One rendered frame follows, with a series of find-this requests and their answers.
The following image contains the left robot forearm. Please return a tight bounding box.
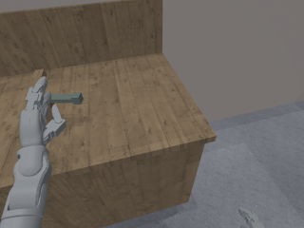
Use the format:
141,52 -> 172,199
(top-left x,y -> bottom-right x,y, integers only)
0,144 -> 52,228

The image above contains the tap lever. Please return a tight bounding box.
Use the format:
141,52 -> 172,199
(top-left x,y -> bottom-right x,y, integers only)
50,92 -> 84,105

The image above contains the left robot hand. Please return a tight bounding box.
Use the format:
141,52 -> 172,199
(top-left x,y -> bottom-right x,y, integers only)
19,76 -> 67,148

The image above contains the counter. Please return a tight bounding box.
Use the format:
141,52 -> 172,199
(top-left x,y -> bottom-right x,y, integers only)
0,0 -> 217,228

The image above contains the right robot hand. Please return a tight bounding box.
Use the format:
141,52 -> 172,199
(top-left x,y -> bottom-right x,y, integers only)
238,207 -> 266,228

